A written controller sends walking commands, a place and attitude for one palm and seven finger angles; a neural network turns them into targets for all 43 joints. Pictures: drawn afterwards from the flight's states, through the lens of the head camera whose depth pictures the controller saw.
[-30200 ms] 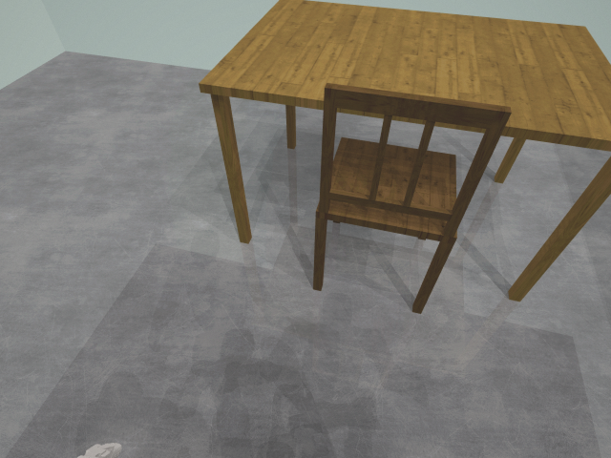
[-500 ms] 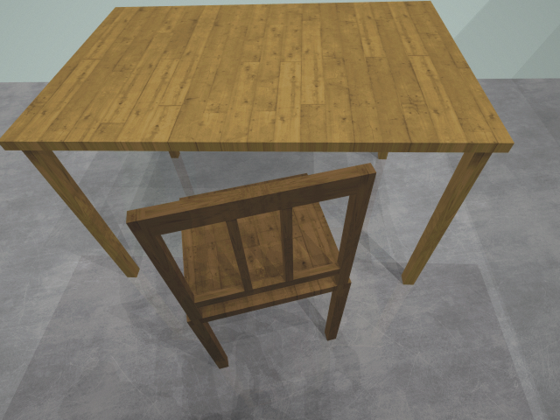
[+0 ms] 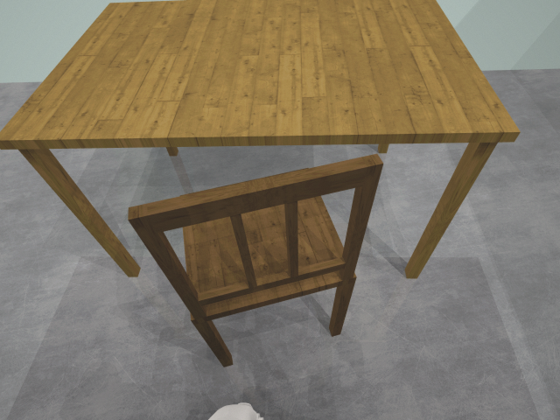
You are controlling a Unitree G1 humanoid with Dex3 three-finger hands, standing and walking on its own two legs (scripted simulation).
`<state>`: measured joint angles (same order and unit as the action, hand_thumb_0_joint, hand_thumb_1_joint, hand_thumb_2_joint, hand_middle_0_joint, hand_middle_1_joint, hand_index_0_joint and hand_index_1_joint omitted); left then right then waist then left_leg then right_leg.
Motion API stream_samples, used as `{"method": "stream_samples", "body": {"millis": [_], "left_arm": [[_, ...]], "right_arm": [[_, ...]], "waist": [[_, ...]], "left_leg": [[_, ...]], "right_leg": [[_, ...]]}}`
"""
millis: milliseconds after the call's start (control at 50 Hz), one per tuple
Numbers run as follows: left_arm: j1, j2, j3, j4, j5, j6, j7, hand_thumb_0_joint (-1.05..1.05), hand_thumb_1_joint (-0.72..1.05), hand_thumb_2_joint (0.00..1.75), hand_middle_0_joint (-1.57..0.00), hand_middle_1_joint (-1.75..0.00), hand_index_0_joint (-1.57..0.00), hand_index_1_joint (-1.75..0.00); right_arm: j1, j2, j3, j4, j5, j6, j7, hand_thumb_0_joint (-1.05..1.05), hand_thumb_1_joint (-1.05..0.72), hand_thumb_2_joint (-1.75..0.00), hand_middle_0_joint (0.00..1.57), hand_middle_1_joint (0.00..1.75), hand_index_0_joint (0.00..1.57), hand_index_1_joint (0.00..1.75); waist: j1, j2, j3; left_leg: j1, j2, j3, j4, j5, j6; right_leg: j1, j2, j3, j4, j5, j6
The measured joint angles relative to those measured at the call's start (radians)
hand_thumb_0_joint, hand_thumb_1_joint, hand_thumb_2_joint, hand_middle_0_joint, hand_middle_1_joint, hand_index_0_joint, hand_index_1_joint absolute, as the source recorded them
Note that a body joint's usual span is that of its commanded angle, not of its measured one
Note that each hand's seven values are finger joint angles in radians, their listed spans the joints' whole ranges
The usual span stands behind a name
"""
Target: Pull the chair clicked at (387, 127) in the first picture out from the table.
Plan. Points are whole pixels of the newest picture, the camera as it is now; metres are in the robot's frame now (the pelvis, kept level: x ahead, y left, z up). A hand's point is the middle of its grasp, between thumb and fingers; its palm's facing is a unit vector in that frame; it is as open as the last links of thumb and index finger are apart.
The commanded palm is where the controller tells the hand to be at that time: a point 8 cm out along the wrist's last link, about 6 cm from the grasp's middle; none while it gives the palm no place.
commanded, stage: come to a stop and stand still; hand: left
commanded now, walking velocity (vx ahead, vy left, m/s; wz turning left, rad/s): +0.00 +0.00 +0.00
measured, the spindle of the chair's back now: (244, 252) +0.42 +0.10 -0.09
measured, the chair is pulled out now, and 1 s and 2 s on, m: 0.13 0.13 0.13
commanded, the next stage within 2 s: look again from close up in 0.40 s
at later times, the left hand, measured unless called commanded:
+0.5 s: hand out of the picture -0.04 +0.20 -0.16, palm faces +0.04 -0.98 -0.20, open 7.4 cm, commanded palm none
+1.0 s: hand out of the picture +0.02 +0.21 -0.16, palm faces +0.01 -0.98 -0.19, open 7.4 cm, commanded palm none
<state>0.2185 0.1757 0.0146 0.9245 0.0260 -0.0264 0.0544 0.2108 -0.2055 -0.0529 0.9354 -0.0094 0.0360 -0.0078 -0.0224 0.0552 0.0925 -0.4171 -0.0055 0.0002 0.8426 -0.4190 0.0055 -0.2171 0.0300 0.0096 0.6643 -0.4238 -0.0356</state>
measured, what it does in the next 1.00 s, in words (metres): stands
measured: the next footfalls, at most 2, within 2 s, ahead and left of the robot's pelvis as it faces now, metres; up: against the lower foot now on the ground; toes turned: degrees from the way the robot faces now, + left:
none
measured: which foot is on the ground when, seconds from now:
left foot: down 0.00-1.00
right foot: down 0.00-1.00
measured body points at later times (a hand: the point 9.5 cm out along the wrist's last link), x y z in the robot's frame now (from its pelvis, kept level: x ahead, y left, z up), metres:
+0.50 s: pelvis +0.00 +0.03 +0.02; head +0.01 +0.04 +0.46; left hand -0.04 +0.26 -0.14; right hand +0.03 -0.21 -0.13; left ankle +0.05 +0.11 -0.72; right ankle -0.04 -0.10 -0.72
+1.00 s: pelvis +0.01 +0.04 +0.02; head +0.03 +0.05 +0.47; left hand +0.02 +0.26 -0.15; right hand +0.03 -0.19 -0.14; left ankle +0.05 +0.11 -0.72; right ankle -0.04 -0.10 -0.72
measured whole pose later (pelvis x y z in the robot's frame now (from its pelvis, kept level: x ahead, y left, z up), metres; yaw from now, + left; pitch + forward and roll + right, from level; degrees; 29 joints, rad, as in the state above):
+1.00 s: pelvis +0.01 +0.04 +0.02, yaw +0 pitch +0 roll +0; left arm 0.27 0.17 -0.01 1.09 0.02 -0.01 0.05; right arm 0.24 -0.16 -0.01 1.11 0.00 -0.02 -0.02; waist 0.00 -0.03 0.03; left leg -0.25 -0.05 0.06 0.45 -0.19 0.07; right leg -0.11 -0.02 0.03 0.44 -0.33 0.03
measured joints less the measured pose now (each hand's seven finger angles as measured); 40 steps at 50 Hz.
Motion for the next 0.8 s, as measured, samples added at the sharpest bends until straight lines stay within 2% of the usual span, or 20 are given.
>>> {"method": "stream_samples", "body": {"millis": [40, 80, 100, 180, 260, 480, 800], "left_arm": [[0.025, -0.003, -0.004, -0.003, 0.003, 0.008, 0.002, 0.0, 0.9, 0.9, -0.2, -0.3, -0.2, -0.3], [0.046, -0.004, -0.01, -0.003, -0.002, 0.021, 0.0, 0.0, 0.9, 0.9, -0.2, -0.3, -0.2, -0.3], [0.049, -0.004, -0.012, 0.002, -0.004, 0.031, -0.001, 0.0, 0.9, 0.9, -0.2, -0.3, -0.2, -0.3], [0.063, -0.009, -0.012, 0.017, -0.003, 0.049, -0.005, 0.0, 0.9, 0.9, -0.2, -0.3, -0.2, -0.3], [0.101, -0.008, -0.016, 0.032, -0.001, 0.037, -0.013, 0.0, 0.9, 0.9, -0.2, -0.3, -0.2, -0.3], [0.167, 0.008, -0.018, 0.129, -0.004, 0.026, -0.016, 0.0, 0.9, 0.9, -0.2, -0.3, -0.2, -0.3], [0.078, -0.007, -0.025, 0.171, -0.007, 0.014, -0.009, 0.0, 0.9, 0.9, -0.2, -0.3, -0.2, -0.3]], "right_arm": [[-0.012, 0.017, 0.006, -0.012, 0.003, -0.001, 0.001, 0.01, -0.91, -0.9, 0.2, 0.3, 0.2, 0.3], [-0.01, 0.03, 0.016, -0.026, 0.001, -0.013, 0.003, 0.01, -0.91, -0.9, 0.2, 0.3, 0.2, 0.3], [-0.009, 0.036, 0.019, -0.026, -0.002, -0.021, 0.003, 0.01, -0.91, -0.9, 0.2, 0.3, 0.2, 0.3], [-0.006, 0.051, 0.034, -0.011, -0.009, -0.021, 0.006, 0.01, -0.91, -0.9, 0.2, 0.3, 0.2, 0.3], [-0.003, 0.051, 0.038, 0.003, -0.008, -0.018, 0.009, 0.0, -0.91, -0.9, 0.2, 0.3, 0.2, 0.3], [0.051, 0.032, 0.039, 0.09, 0.003, -0.04, -0.002, 0.01, -0.91, -0.9, 0.2, 0.3, 0.2, 0.3], [0.047, 0.053, 0.048, 0.181, 0.008, -0.056, -0.012, 0.01, -0.91, -0.9, 0.2, 0.3, 0.2, 0.3]], "waist": [[-0.001, -0.01, -0.009], [0.002, -0.016, -0.027], [0.004, -0.02, -0.035], [0.032, -0.036, -0.06], [0.044, -0.049, -0.078], [0.041, -0.073, -0.078], [0.028, -0.081, -0.062]], "left_leg": [[0.015, -0.002, 0.019, -0.037, 0.018, 0.001], [0.067, 0.0, 0.034, -0.163, 0.127, 0.007], [0.072, -0.001, 0.034, -0.175, 0.154, 0.015], [0.073, -0.008, 0.037, -0.195, 0.155, 0.035], [0.077, -0.014, 0.038, -0.273, 0.203, 0.038], [0.101, -0.026, 0.043, -0.354, 0.237, 0.048], [0.149, -0.043, 0.054, -0.383, 0.23, 0.06]], "right_leg": [[0.013, -0.004, -0.001, -0.003, 0.0, 0.002], [0.014, -0.005, -0.004, 0.014, -0.007, 0.009], [0.012, -0.006, -0.007, 0.025, -0.014, 0.014], [0.022, -0.013, -0.005, -0.018, 0.015, 0.025], [0.022, -0.018, -0.003, -0.089, 0.06, 0.028], [0.048, -0.03, 0.002, -0.177, 0.099, 0.043], [0.095, -0.049, 0.012, -0.209, 0.095, 0.057]]}}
